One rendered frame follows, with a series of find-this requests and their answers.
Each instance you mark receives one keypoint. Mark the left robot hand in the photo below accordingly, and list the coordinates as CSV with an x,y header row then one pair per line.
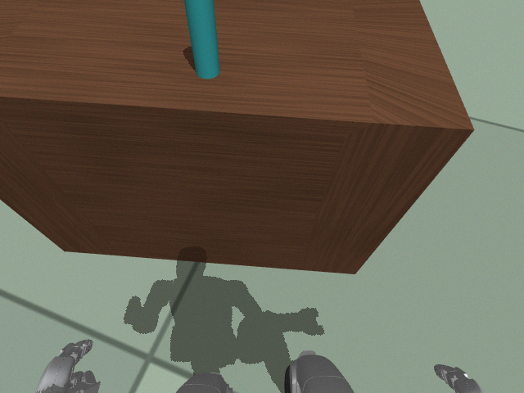
x,y
59,376

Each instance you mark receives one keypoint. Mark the can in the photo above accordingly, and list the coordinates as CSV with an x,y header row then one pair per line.
x,y
202,30

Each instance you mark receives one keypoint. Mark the right robot hand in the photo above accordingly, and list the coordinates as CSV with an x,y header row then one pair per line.
x,y
457,379

